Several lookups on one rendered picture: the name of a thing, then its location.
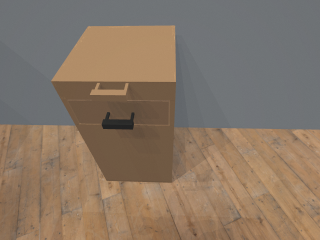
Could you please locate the cabinet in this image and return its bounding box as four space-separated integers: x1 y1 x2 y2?
51 25 176 183

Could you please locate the drawer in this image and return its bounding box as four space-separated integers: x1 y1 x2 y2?
68 99 169 125

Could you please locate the handle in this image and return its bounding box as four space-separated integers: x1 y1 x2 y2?
101 112 135 130
90 89 128 102

